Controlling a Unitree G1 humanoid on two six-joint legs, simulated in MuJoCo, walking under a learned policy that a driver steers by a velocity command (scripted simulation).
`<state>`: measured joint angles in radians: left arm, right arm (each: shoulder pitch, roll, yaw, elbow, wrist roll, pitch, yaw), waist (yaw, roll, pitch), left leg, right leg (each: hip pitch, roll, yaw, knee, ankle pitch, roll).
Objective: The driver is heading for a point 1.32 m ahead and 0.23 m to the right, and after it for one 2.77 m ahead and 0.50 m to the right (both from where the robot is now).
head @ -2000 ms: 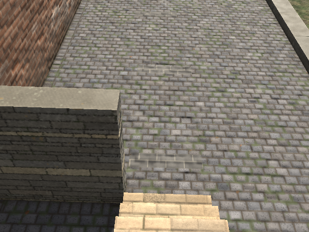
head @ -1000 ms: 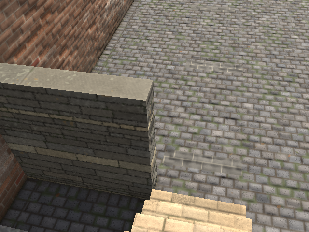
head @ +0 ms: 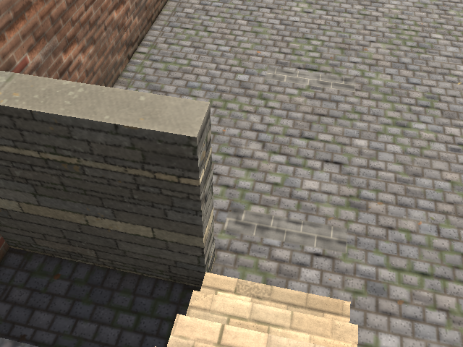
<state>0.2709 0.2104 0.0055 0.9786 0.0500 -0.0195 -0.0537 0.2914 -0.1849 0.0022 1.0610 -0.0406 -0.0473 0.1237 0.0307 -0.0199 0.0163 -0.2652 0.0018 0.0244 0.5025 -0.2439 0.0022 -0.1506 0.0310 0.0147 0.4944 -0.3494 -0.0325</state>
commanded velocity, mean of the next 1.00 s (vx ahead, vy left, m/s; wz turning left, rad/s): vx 0.13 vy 0.00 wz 0.00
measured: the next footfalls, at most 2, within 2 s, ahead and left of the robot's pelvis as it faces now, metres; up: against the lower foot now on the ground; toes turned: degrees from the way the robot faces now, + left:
left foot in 1.22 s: +0.28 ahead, +0.20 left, -0.22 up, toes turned +3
right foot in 1.94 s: +0.59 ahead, -0.17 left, -0.46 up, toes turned -22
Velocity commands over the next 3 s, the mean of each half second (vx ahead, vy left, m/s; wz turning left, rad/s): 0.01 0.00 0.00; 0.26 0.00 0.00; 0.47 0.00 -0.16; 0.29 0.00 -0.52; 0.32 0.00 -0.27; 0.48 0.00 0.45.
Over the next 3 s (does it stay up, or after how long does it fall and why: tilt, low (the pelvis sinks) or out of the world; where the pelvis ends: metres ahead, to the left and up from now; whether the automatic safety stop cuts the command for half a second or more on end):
stays up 1.19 -0.19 -1.14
